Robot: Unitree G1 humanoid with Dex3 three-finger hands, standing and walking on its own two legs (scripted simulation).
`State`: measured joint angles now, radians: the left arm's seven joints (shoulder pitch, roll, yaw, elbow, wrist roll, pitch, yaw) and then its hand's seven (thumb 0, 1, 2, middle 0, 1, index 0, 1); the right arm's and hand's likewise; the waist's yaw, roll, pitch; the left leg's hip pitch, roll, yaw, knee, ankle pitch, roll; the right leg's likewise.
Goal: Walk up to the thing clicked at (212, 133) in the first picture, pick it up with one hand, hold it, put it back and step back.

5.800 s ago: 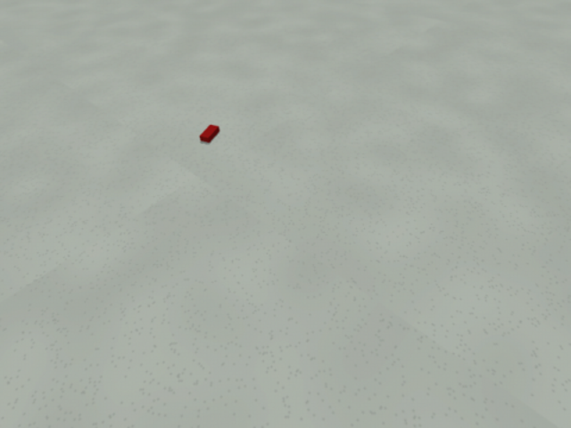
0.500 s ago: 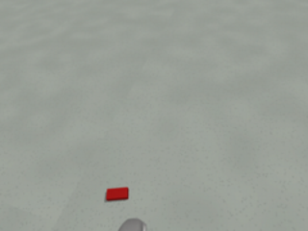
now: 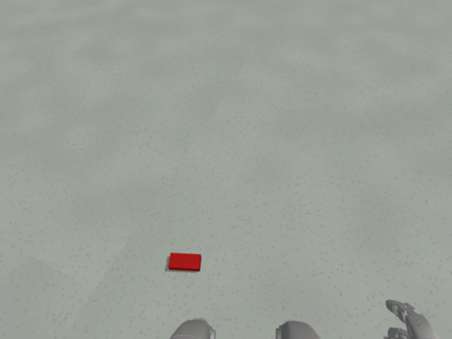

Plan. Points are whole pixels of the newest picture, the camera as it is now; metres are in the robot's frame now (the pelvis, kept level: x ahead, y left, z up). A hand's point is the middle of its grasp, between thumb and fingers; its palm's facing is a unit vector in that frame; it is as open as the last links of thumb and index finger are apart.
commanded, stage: walk up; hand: left
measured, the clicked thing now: (185, 262) +0.46 +0.23 -0.72
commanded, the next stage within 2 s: stand in 1.18 s
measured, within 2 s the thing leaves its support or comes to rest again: neither
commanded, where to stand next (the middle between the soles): +0.08 +0.01 m, yaw -2 degrees
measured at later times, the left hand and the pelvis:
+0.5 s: hand out of the picture +0.07 +0.26 -0.13, palm faces -0.04 -0.93 -0.36, open 7.4 cm; pelvis -0.01 +0.00 +0.03, yaw -1 degrees
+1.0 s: hand out of the picture +0.10 +0.25 -0.11, palm faces -0.03 -0.94 -0.33, open 7.4 cm; pelvis +0.00 +0.00 +0.04, yaw -1 degrees
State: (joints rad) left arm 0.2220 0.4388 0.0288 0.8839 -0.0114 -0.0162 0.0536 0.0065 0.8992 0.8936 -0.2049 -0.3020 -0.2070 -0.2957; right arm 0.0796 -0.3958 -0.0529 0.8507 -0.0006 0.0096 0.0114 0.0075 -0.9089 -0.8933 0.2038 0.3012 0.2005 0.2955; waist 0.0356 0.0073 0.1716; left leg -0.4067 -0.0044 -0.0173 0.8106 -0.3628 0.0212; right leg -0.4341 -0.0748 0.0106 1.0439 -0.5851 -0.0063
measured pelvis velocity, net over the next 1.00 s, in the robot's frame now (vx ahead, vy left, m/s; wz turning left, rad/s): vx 0.00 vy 0.00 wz -0.02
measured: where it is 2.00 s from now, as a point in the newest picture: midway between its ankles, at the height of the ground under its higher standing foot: outside the picture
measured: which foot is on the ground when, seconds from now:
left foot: down 0.00-1.00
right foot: down 0.00-1.00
